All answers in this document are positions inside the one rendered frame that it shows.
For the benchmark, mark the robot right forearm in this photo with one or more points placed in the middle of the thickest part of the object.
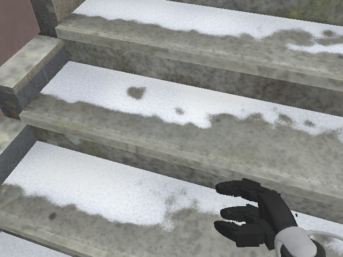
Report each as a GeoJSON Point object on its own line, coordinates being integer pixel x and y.
{"type": "Point", "coordinates": [294, 242]}

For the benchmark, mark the robot right hand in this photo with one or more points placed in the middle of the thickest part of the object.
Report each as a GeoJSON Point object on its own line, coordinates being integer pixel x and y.
{"type": "Point", "coordinates": [263, 223]}

